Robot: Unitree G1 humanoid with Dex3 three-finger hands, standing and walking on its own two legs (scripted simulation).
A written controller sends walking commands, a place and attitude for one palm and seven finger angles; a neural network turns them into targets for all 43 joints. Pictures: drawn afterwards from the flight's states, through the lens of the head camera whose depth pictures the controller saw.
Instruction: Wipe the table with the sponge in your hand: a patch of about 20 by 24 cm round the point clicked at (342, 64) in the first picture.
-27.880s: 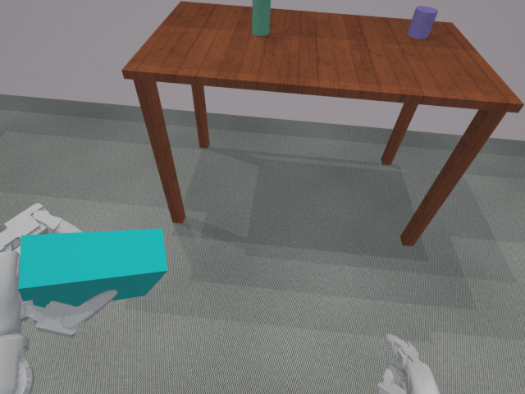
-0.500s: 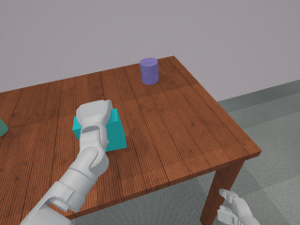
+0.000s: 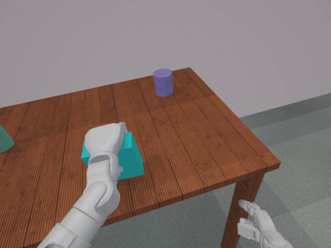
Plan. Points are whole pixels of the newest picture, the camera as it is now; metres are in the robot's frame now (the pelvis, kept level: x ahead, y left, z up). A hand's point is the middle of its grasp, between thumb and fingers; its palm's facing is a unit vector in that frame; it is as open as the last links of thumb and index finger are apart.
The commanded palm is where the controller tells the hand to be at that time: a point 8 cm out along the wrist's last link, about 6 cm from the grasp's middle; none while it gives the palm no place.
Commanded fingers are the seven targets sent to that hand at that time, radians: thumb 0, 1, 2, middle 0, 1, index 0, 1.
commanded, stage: wipe back along the third lane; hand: left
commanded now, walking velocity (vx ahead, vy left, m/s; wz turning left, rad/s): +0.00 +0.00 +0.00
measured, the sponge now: (118, 163) +0.32 +0.18 +0.06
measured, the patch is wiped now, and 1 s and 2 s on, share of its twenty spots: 0.95 0.95 0.95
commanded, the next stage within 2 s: slide back across to the middle lane in 0.16 s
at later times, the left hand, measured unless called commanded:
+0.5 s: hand (111, 159) +0.29 +0.17 +0.12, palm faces +0.16 -0.20 -0.97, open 9.3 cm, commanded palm +0.23 +0.18 +0.16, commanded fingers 0.00 0.10 1.30 -1.20 -1.60 -1.20 -1.60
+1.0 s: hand (92, 166) +0.26 +0.21 +0.12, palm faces +0.13 -0.17 -0.98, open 9.3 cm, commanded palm +0.22 +0.22 +0.17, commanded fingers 0.00 0.10 1.30 -1.20 -1.60 -1.20 -1.60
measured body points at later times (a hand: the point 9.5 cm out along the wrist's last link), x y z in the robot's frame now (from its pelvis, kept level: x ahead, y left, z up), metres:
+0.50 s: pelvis +0.00 +0.00 +0.00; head -0.05 -0.05 +0.45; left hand +0.27 +0.18 +0.17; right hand +0.24 -0.20 -0.08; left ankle +0.03 +0.15 -0.73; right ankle -0.03 -0.10 -0.73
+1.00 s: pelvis -0.01 -0.01 +0.00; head -0.05 -0.06 +0.45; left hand +0.25 +0.21 +0.17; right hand +0.24 -0.21 -0.07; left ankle +0.03 +0.15 -0.73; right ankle -0.03 -0.10 -0.73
